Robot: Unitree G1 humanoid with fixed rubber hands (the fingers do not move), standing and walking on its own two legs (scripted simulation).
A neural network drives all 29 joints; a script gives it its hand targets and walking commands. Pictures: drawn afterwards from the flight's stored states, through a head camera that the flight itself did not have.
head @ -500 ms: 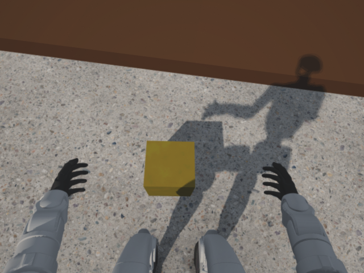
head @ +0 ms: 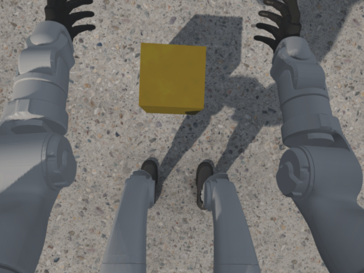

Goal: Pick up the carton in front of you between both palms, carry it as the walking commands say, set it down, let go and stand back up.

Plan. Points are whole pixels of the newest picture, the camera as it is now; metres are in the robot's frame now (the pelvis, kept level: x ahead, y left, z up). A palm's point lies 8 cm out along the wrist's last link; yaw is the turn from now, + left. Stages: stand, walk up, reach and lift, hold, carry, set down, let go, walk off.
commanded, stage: reach and lift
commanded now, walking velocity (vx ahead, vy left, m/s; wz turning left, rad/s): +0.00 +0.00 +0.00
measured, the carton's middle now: (172, 84) +0.54 +0.03 -0.52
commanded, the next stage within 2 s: none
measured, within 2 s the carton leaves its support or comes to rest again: leaves its support in 1.84 s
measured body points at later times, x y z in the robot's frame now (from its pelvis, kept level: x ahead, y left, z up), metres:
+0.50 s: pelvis +0.02 -0.01 -0.12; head +0.37 +0.01 +0.16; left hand +0.55 +0.23 -0.29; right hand +0.56 -0.16 -0.29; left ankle +0.10 +0.11 -0.61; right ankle +0.10 -0.13 -0.61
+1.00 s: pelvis -0.02 +0.00 -0.27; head +0.36 +0.01 -0.05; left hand +0.55 +0.21 -0.46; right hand +0.55 -0.16 -0.46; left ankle +0.09 +0.11 -0.61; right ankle +0.09 -0.13 -0.61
